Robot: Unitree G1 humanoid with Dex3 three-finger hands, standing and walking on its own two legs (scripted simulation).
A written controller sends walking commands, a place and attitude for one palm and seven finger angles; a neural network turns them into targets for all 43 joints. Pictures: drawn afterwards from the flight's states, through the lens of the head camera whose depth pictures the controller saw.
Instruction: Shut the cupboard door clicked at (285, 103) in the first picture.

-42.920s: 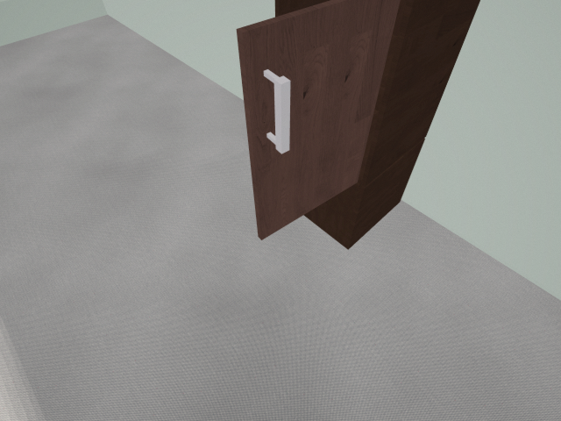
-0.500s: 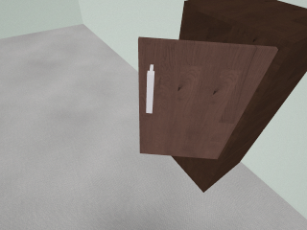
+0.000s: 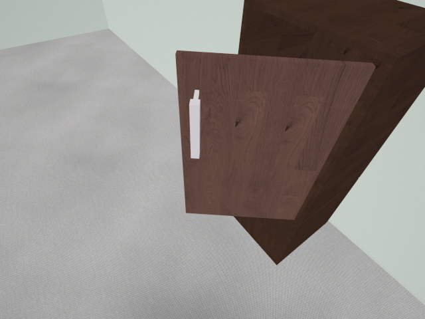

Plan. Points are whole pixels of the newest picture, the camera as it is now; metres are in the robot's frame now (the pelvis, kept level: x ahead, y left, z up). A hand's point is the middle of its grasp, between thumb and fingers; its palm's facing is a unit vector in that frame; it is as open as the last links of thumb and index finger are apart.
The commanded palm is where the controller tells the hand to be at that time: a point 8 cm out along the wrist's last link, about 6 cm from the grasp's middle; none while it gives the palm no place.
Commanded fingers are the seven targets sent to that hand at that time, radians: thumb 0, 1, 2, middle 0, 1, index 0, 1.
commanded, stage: shuffle to correct the standing spot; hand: left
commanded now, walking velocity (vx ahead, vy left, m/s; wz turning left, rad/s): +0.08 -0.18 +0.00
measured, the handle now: (196, 125) +0.51 +0.07 +0.09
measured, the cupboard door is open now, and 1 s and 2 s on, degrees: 51 51 51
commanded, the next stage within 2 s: come to a stop and stand still in 0.72 s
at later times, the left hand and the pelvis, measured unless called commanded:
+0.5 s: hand out of the picture +0.04 +0.11 -0.19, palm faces +0.01 -0.99 -0.10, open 7.4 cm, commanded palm none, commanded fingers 0.00 0.90 0.90 -0.20 -0.30 -0.20 -0.30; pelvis +0.06 -0.05 -0.01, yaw -3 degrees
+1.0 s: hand out of the picture +0.14 +0.07 -0.18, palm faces -0.01 -0.99 -0.12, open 7.3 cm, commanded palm none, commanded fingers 0.00 0.90 0.90 -0.20 -0.30 -0.20 -0.30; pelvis +0.08 -0.10 +0.00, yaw -2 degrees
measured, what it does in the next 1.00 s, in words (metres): steps to the right: left foot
